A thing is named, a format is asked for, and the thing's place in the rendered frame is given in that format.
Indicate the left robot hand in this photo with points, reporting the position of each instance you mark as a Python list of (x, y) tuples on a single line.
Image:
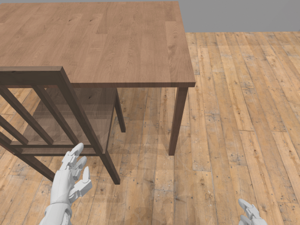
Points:
[(65, 177)]

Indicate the left robot forearm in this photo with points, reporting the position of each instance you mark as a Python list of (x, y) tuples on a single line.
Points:
[(57, 214)]

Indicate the chair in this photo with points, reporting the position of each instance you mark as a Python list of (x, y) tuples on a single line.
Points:
[(64, 117)]

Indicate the table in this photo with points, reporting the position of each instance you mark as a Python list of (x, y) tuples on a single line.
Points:
[(134, 44)]

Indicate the right robot hand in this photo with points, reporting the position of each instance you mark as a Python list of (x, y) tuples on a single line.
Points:
[(252, 214)]

